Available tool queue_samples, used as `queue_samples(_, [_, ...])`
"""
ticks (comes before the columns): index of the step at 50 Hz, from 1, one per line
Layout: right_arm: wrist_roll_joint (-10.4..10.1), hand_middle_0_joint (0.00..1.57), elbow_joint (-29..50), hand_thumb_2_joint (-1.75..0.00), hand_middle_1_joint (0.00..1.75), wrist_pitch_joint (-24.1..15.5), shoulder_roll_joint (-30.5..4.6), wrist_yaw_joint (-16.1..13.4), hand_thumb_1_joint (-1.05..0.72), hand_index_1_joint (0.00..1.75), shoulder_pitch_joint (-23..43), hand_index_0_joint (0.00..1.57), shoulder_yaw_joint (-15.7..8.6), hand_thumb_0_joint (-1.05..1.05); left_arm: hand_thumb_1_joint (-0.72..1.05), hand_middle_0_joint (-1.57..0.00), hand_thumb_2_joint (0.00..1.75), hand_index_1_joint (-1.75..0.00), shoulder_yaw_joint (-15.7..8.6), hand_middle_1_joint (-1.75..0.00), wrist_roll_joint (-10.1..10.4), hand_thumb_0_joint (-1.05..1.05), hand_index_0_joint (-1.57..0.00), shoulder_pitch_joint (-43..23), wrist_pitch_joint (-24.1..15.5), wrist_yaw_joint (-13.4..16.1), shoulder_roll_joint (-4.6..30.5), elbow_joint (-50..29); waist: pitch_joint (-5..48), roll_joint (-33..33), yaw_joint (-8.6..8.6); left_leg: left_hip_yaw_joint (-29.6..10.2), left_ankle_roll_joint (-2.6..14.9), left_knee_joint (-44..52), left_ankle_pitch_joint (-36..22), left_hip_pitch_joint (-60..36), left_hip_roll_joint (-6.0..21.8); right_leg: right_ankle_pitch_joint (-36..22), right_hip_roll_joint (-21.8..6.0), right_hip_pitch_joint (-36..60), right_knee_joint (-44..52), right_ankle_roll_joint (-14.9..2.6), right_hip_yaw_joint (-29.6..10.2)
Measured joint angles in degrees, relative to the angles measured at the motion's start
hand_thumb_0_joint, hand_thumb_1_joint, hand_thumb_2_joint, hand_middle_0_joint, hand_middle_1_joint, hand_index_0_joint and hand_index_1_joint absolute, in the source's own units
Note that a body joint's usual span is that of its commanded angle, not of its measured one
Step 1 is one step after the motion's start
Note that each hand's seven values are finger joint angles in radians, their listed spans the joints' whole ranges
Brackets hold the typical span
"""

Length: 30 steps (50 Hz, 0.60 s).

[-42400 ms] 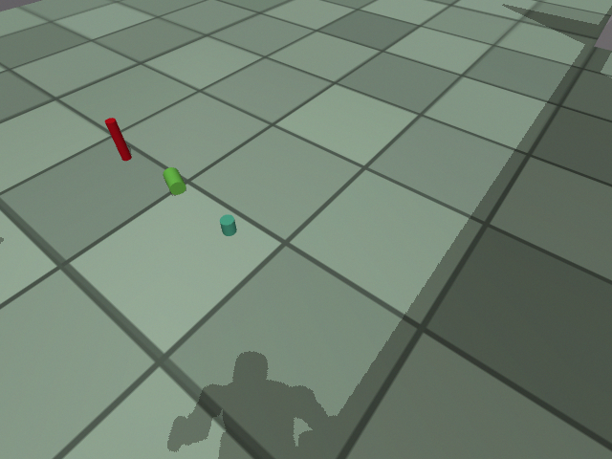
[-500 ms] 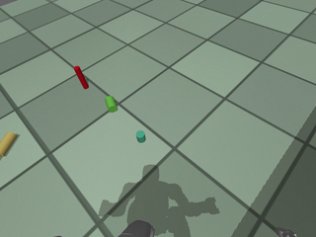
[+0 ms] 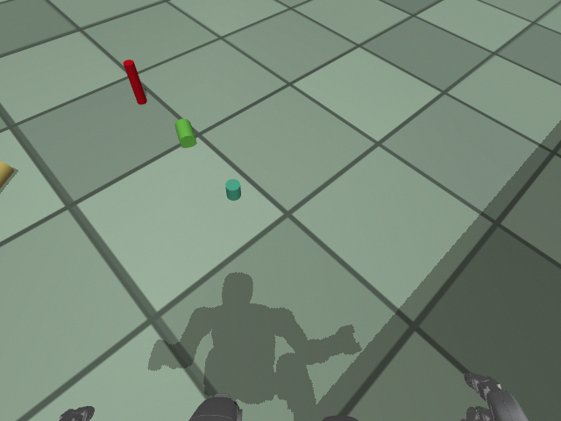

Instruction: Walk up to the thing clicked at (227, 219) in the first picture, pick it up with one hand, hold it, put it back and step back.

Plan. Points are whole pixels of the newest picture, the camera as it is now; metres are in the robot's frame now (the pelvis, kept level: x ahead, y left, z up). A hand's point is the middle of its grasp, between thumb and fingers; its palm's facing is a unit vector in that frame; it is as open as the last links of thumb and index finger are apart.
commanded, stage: step back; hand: left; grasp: from above
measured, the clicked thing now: (233, 190) +1.02 +0.23 -0.72
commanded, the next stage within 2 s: stand in 1.20 s
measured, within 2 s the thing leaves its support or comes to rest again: neither
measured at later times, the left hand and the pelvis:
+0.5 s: hand out of the picture -0.06 +0.28 -0.13, palm faces +0.08 -0.90 -0.43, open 7.4 cm; pelvis -0.09 -0.01 +0.01, yaw +5 degrees
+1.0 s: hand out of the picture -0.01 +0.25 -0.13, palm faces +0.10 -0.90 -0.42, open 7.3 cm; pelvis -0.05 -0.02 +0.00, yaw +6 degrees
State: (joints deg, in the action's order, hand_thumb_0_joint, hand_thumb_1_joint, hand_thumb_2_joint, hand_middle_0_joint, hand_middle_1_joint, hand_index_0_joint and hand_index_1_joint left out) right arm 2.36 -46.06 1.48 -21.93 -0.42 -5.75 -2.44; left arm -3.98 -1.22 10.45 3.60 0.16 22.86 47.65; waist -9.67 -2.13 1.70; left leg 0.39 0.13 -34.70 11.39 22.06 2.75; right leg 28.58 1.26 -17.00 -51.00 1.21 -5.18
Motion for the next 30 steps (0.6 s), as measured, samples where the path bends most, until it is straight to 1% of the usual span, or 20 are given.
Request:
queue_samples(2, [-0.2,0.2,0.6,-0.9,0.3,0.3,-0.9,0.3,-0.9,0.3,1.6,0.21,0.0,0.0,0.91,-0.21,0.9,-0.3,0.0,-0.3,-0.1,0.01,-0.21,0.7,-0.9,0.0,0.1,1.4,-0.1,0.7,0.39,0.6,-0.9,-2.6,-0.1,2.5,0.8,-3.0,-1.1,4.6,11.4,-0.61,1.7])
queue_samples(3, [-0.4,0.2,0.4,-0.9,0.3,0.6,-1.8,0.4,-0.9,0.3,2.5,0.21,-0.3,0.0,0.91,-0.21,0.9,-0.3,0.0,-0.3,-0.3,0.01,-0.21,0.3,-1.3,0.1,-0.9,2.8,-1.0,3.2,0.05,-0.7,-0.82,-4.2,0.0,3.4,2.2,-3.7,0.4,5.6,13.2,-1.09,3.0])
queue_samples(4, [-0.7,0.2,-0.1,-0.9,0.3,1.0,-2.5,0.3,-0.9,0.3,2.7,0.21,-0.6,0.0,0.91,-0.2,0.9,-0.3,0.2,-0.3,-0.6,0.01,-0.21,0.4,-1.6,0.0,-2.0,3.6,-1.3,5.7,-0.57,-2.9,0.25,-5.7,1.4,4.1,2.8,-4.5,1.8,5.9,13.4,-1.5,4.3])
queue_samples(5, [-0.8,0.2,-0.6,-0.9,0.3,1.5,-2.6,0.1,-0.9,0.3,2.3,0.21,-0.8,0.0,0.91,-0.2,0.9,-0.3,0.5,-0.3,-0.9,0.01,-0.21,1.2,-1.8,-0.3,-2.5,4.0,-0.6,6.6,-0.71,-5.1,0.53,-7.8,6.2,5.0,1.4,-4.9,1.9,5.3,12.8,-1.83,4.7])
queue_samples(6, [-0.9,0.2,-1.2,-0.9,0.3,1.9,-2.3,-0.1,-0.91,0.3,1.4,0.21,-1.0,0.0,0.91,-0.21,0.9,-0.3,0.7,-0.3,-1.2,0.01,-0.21,2.2,-1.9,-0.5,-2.7,4.1,0.7,6.1,0.01,-6.3,0.25,-11.1,11.1,5.9,-0.9,-5.0,1.2,4.2,12.0,-2.19,4.2])
queue_samples(7, [-1.0,0.2,-2.1,-0.9,0.3,2.2,-1.9,-0.2,-0.91,0.3,0.5,0.21,-1.0,0.0,0.91,-0.21,0.9,-0.3,0.9,-0.3,-1.4,0.01,-0.21,3.2,-1.9,-0.5,-2.7,4.4,1.9,5.2,1.0,-6.9,0.05,-15.0,13.9,6.3,-3.1,-5.3,0.3,3.5,11.7,-2.51,3.1])
queue_samples(8, [-1.2,0.2,-2.8,-0.9,0.3,2.4,-1.7,-0.1,-0.91,0.3,-0.3,0.21,-0.9,0.0,0.91,-0.21,0.9,-0.3,0.9,-0.3,-1.6,0.01,-0.21,4.0,-1.9,-0.4,-2.8,4.7,2.8,4.5,1.56,-7.4,0.0,-18.7,14.8,6.5,-4.9,-6.0,-0.6,3.1,12.1,-2.64,2.3])
queue_samples(9, [-1.4,0.2,-3.5,-0.9,0.3,2.4,-1.7,0.1,-0.91,0.3,-1.0,0.2,-0.8,0.0,0.91,-0.21,0.9,-0.3,0.9,-0.3,-1.6,0.01,-0.21,4.5,-1.9,-0.3,-2.9,5.2,3.5,4.3,1.49,-8.1,-0.07,-21.7,14.3,6.4,-6.3,-6.8,-1.2,3.1,13.0,-2.55,2.1])
queue_samples(10, [-1.6,0.2,-4.0,-0.9,0.3,2.2,-1.8,0.2,-0.91,0.3,-1.9,0.2,-0.7,0.0,0.91,-0.21,0.9,-0.3,0.9,-0.3,-1.5,0.01,-0.21,4.7,-2.1,-0.1,-3.0,5.5,4.0,4.5,1.08,-8.5,-0.2,-23.8,13.4,6.2,-7.2,-7.7,-1.7,3.1,13.9,-2.36,2.5])
queue_samples(12, [-1.5,0.2,-4.9,-0.9,0.3,1.7,-1.9,0.2,-0.91,0.3,-3.6,0.2,-0.6,0.0,0.9,-0.21,0.9,-0.3,0.6,-0.3,-1.5,0.01,-0.21,4.8,-2.6,0.0,-2.9,5.6,4.7,5.0,0.53,-8.7,-0.57,-24.7,12.3,4.7,-7.4,-8.9,-2.1,2.6,15.0,-2.22,3.3])
queue_samples(14, [-1.3,0.2,-6.1,-0.9,0.3,1.4,-2.0,0.5,-0.91,0.3,-5.2,0.2,-0.6,0.0,0.9,-0.21,0.9,-0.3,0.4,-0.3,-1.7,0.01,-0.21,4.5,-3.4,0.0,-2.5,5.1,5.0,5.7,0.27,-8.0,-1.01,-21.6,12.6,1.8,-6.4,-9.5,-2.1,1.9,15.1,-2.26,4.3])
queue_samples(16, [-0.8,0.2,-7.6,-0.9,0.3,1.3,-1.8,0.9,-0.91,0.3,-6.7,0.2,-0.6,0.01,0.9,-0.21,0.9,-0.3,0.1,-0.3,-1.9,0.01,-0.21,3.9,-4.0,-0.1,-2.0,4.6,5.2,6.1,-0.02,-6.9,-1.33,-16.0,14.3,-1.5,-5.1,-9.5,-2.3,1.4,14.8,-2.45,5.9])
queue_samples(19, [-0.3,0.2,-9.7,-0.9,0.3,0.9,-1.1,1.7,-0.91,0.3,-8.3,0.2,-0.7,0.01,0.9,-0.21,0.9,-0.3,-0.2,-0.3,-1.8,0.01,-0.21,2.8,-4.2,-0.4,-0.9,3.9,5.5,5.5,-0.3,-4.0,-0.96,-5.7,17.1,-6.6,-3.8,-9.1,-3.3,0.5,13.6,-2.43,7.8])
queue_samples(20, [-0.2,0.2,-10.4,-0.9,0.3,0.5,-0.6,1.9,-0.91,0.3,-8.5,0.2,-0.8,0.01,0.9,-0.21,0.9,-0.3,-0.2,-0.3,-1.7,0.01,-0.21,2.4,-4.1,-0.5,-0.4,3.9,5.3,4.7,-0.38,-3.3,-0.52,-1.8,13.9,-8.3,-4.1,-8.9,-4.1,0.3,12.9,-2.12,8.0])
queue_samples(21, [-0.1,0.2,-10.9,-0.9,0.3,0.1,0.1,2.0,-0.91,0.3,-8.3,0.2,-0.9,0.01,0.9,-0.21,0.9,-0.3,-0.2,-0.3,-1.6,0.01,-0.21,2.2,-3.8,-0.4,0.1,4.1,4.6,3.0,-0.11,-2.4,-0.25,0.8,8.8,-9.6,-5.1,-8.6,-5.2,0.2,12.0,-1.87,7.2])
queue_samples(22, [0.1,0.2,-11.1,-0.9,0.3,-0.4,0.8,2.2,-0.91,0.3,-8.3,0.21,-1.1,0.01,0.9,-0.21,0.9,-0.3,-0.2,-0.3,-1.4,0.01,-0.21,2.4,-3.5,-0.4,0.5,4.3,4.4,1.4,0.17,-1.5,-0.07,2.3,6.8,-10.7,-6.0,-7.8,-5.8,-0.1,11.0,-2.27,5.8])
queue_samples(23, [0.3,0.2,-10.8,-0.9,0.3,-0.9,1.1,2.3,-0.91,0.3,-8.7,0.21,-1.1,0.01,0.91,-0.21,0.9,-0.3,-0.2,-0.3,-1.1,0.01,-0.21,2.8,-3.2,-0.3,0.5,4.9,5.0,0.9,-0.06,-1.1,0.24,2.7,6.5,-10.8,-6.2,-5.3,-5.4,-0.9,9.2,-2.46,5.1])
queue_samples(24, [0.3,0.2,-10.5,-0.9,0.3,-1.4,1.1,2.5,-0.91,0.3,-9.2,0.21,-1.2,0.01,0.91,-0.21,0.9,-0.3,-0.1,-0.3,-1.0,0.01,-0.21,3.0,-3.0,-0.3,0.3,5.7,5.7,1.1,-0.71,-1.4,0.9,2.8,6.8,-10.7,-5.9,-2.9,-4.5,-2.0,6.5,-2.57,5.0])
queue_samples(26, [0.2,0.2,-10.1,-0.9,0.3,-2.0,1.1,2.6,-0.91,0.3,-9.8,0.21,-1.2,0.01,0.91,-0.21,0.9,-0.3,0.2,-0.3,-0.7,0.01,-0.21,3.1,-2.9,-0.7,0.3,6.8,6.2,1.5,-1.84,-2.2,1.91,3.6,6.8,-11.1,-5.1,-1.0,-3.0,-3.6,2.3,-2.84,5.1])
queue_samples(30, [0.2,0.2,-9.6,-0.9,0.3,-2.7,1.1,2.5,-0.9,0.3,-10.0,0.21,-1.1,0.01,0.91,-0.21,0.9,-0.3,0.1,-0.3,-0.5,0.01,-0.21,3.0,-4.0,-1.5,0.7,7.1,6.1,0.8,-2.38,-2.1,0.76,5.5,5.9,-12.4,-4.1,-2.8,-2.9,-4.5,4.7,-2.58,5.6])
